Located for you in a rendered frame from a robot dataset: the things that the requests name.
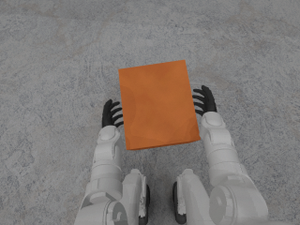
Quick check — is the carton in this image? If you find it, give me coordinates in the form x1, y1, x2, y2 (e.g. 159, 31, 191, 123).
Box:
118, 59, 201, 151

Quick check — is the left robot foot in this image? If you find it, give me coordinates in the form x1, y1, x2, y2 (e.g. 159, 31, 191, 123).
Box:
138, 185, 150, 225

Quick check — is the robot left hand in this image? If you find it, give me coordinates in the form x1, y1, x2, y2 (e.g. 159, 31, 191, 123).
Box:
101, 99, 124, 128

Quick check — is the left robot upper arm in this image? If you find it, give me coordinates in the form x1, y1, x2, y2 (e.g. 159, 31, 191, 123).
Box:
74, 200, 128, 225

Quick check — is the right robot upper arm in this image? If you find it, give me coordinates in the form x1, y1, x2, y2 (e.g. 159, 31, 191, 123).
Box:
208, 184, 293, 225

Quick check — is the robot right forearm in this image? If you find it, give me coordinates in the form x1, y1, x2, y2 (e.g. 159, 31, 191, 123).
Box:
199, 112, 269, 219

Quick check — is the robot left forearm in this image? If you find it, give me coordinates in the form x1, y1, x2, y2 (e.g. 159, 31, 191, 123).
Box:
74, 125, 125, 225

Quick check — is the robot left thigh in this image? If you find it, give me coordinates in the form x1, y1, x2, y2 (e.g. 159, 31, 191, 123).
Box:
119, 172, 147, 225

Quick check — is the robot right hand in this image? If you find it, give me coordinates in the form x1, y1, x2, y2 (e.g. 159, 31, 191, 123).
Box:
192, 85, 218, 116

